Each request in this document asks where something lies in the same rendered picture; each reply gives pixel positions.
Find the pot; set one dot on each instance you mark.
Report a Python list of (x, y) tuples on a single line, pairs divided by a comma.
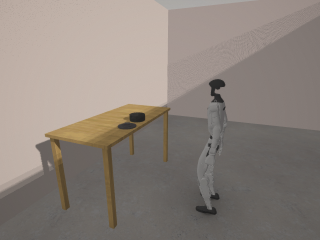
[(137, 117)]

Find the right robot hand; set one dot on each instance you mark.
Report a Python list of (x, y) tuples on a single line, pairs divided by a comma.
[(221, 147)]

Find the left robot forearm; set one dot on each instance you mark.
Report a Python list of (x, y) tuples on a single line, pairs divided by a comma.
[(215, 140)]

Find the robot left thigh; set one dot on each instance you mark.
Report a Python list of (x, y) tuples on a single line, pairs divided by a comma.
[(200, 165)]

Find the table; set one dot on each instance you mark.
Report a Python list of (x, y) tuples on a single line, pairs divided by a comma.
[(101, 131)]

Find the right robot upper arm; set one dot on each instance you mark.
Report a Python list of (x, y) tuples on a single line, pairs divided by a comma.
[(225, 118)]

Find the robot right shin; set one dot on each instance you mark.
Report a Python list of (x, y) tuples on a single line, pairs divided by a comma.
[(211, 182)]

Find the right robot forearm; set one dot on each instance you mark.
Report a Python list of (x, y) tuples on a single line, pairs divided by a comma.
[(223, 131)]

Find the lid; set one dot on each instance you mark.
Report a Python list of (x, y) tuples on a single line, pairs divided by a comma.
[(127, 127)]

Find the left robot upper arm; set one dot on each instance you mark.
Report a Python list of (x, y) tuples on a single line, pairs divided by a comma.
[(215, 114)]

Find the left robot hand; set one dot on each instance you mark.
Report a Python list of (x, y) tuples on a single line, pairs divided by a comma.
[(210, 160)]

